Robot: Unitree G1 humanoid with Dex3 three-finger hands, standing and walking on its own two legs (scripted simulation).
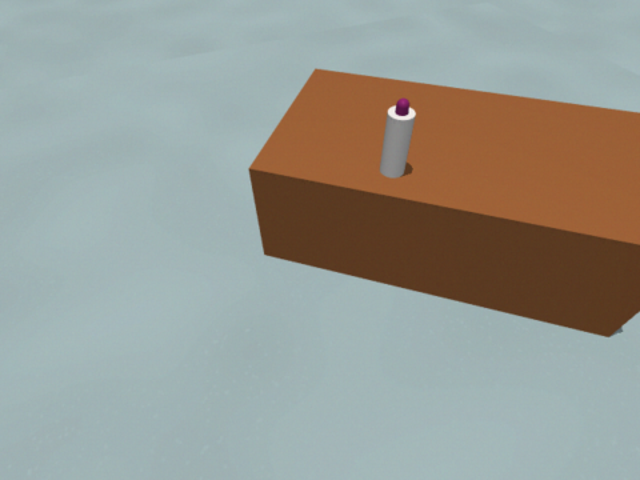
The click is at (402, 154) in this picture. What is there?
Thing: necked bottle
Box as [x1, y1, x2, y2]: [380, 98, 415, 177]
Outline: 404,98 399,99 396,105 389,108 387,112 380,171 381,173 389,177 397,177 403,173 415,112 408,106 408,101
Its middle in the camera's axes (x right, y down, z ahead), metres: +0.23 -0.31 +1.17
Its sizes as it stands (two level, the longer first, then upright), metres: 0.080 0.080 0.249
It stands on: a support 0.45 m high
